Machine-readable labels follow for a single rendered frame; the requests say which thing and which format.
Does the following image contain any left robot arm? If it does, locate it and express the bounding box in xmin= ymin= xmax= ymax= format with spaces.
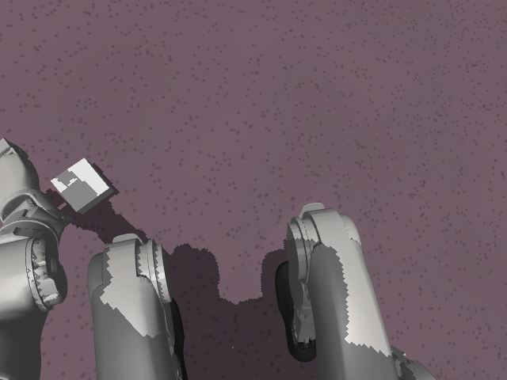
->
xmin=0 ymin=189 xmax=67 ymax=380

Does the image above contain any right robot foot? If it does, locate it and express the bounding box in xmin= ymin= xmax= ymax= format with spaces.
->
xmin=275 ymin=261 xmax=317 ymax=363

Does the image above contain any right robot hand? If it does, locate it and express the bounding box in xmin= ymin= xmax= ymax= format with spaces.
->
xmin=391 ymin=346 xmax=437 ymax=380

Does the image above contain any left robot foot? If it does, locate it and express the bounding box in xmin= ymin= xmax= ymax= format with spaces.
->
xmin=170 ymin=298 xmax=188 ymax=380

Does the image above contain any small box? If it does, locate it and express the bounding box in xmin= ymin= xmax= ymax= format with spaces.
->
xmin=51 ymin=158 xmax=114 ymax=214

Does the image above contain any left robot hand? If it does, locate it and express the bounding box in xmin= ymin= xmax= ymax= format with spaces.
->
xmin=0 ymin=138 xmax=74 ymax=227

